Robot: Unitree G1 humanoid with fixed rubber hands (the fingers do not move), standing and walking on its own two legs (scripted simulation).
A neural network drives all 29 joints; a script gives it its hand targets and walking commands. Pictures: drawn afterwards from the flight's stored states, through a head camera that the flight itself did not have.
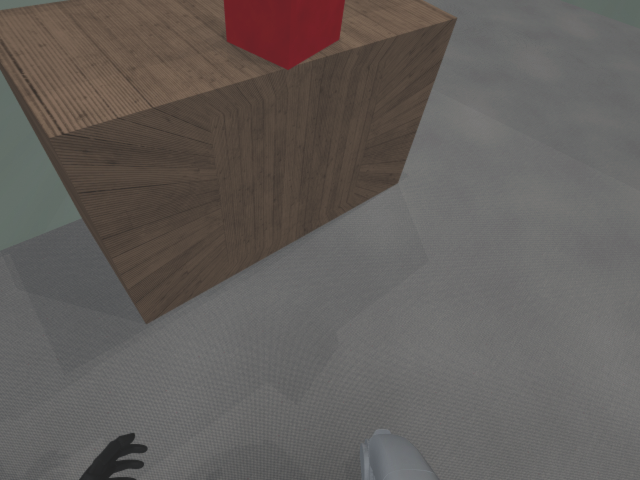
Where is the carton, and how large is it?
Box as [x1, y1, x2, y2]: [224, 0, 344, 69]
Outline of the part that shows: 224,0 227,41 287,69 337,40 339,37 344,0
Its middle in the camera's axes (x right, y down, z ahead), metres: -0.09 -0.60 +0.97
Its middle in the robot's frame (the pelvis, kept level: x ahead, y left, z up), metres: +1.16 +0.10 +0.07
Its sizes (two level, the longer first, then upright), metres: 0.238 0.199 0.195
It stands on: a pedestal, 0.75 m high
